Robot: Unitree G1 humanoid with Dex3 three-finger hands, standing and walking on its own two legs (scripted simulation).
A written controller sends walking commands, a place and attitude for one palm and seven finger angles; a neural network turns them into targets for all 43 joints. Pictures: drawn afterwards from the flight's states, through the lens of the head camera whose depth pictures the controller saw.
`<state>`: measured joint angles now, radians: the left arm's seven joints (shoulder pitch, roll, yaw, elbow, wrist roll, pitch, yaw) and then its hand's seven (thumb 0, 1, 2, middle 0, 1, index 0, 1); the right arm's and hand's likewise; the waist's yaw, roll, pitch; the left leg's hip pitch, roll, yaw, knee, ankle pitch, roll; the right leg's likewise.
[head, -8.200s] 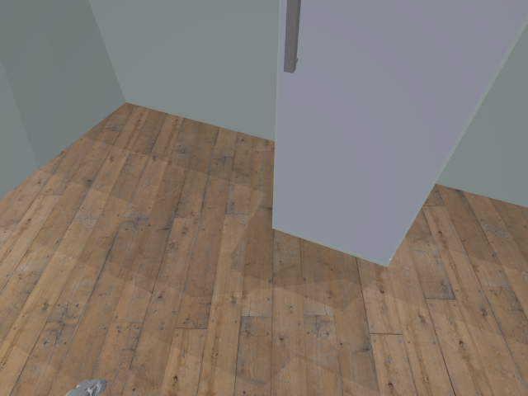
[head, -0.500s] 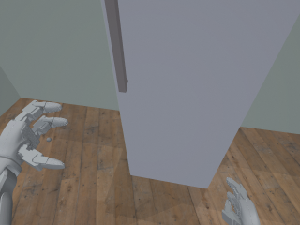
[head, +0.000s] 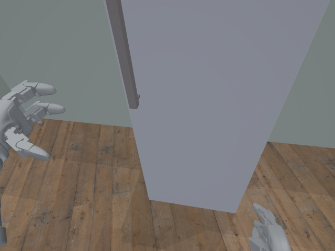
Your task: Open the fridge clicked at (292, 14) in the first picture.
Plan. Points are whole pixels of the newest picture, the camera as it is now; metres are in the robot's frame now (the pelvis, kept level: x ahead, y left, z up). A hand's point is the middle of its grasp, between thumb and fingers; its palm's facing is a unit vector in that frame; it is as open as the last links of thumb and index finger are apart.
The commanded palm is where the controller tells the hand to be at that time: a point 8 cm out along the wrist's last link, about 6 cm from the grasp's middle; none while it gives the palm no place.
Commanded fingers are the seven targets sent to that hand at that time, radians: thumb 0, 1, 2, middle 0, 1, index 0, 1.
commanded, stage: raise the hand to about handle height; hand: left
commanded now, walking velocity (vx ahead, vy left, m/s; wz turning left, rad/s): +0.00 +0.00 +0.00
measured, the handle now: (127, 53) +0.54 +0.17 +0.25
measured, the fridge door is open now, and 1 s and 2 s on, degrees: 0 0 0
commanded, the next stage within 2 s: move the hooked fingers beside the handle in 0.36 s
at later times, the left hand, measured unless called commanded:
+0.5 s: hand (40, 128) +0.27 +0.28 +0.22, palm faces +0.01 -1.00 -0.10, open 14.0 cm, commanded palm +0.24 +0.32 +0.22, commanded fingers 0.00 -0.50 0.30 -0.30 -1.20 -0.30 -1.20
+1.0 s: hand (64, 108) +0.33 +0.26 +0.21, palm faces -0.02 -1.00 -0.05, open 14.0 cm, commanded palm +0.31 +0.31 +0.22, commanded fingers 0.00 -0.50 0.30 -0.30 -1.20 -0.30 -1.20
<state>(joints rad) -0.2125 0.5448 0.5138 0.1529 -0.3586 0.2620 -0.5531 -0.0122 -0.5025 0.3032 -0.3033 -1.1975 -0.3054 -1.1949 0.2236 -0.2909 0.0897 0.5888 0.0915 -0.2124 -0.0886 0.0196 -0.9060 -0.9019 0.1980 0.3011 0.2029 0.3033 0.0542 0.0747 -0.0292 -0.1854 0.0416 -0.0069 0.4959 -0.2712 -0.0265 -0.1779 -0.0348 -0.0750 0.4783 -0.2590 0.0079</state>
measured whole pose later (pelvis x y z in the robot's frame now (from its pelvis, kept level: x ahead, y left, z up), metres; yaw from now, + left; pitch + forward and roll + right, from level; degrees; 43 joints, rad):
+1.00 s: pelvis +0.00 +0.00 +0.00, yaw -1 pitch -1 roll +0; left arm -0.41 0.51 0.45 0.36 -0.28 0.22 -0.48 -0.01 -0.50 0.30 -0.30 -1.20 -0.30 -1.20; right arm 0.26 -0.29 0.08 0.59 0.09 -0.17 -0.10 0.02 -0.91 -0.90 0.20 0.30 0.20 0.30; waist 0.02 0.06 -0.03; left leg -0.20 0.04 0.01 0.47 -0.25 -0.02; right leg -0.20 -0.03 -0.06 0.46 -0.24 0.01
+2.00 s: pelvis +0.00 +0.02 +0.00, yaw -2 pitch +5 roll -1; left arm -0.91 0.60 0.39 1.04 -0.16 0.02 -0.43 -0.01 -0.50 0.30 -0.30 -1.20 -0.30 -1.20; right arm 0.36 -0.31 0.05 0.66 0.07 -0.10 -0.11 0.02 -0.91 -0.90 0.20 0.30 0.20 0.30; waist -0.08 0.03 -0.04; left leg -0.34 0.04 0.02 0.53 -0.28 -0.01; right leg -0.34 -0.04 -0.04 0.49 -0.24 0.03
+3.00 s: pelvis +0.01 +0.02 -0.01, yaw -2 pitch +7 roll -1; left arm -0.92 0.60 0.38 1.05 -0.16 0.00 -0.42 -0.01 -0.50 0.30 -0.30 -1.20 -0.30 -1.20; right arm 0.37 -0.30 0.05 0.64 0.07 -0.05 -0.09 0.01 -0.91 -0.90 0.20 0.30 0.20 0.30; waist -0.08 0.03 -0.06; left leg -0.38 0.05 0.02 0.57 -0.31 -0.01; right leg -0.37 -0.03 -0.04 0.51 -0.26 0.02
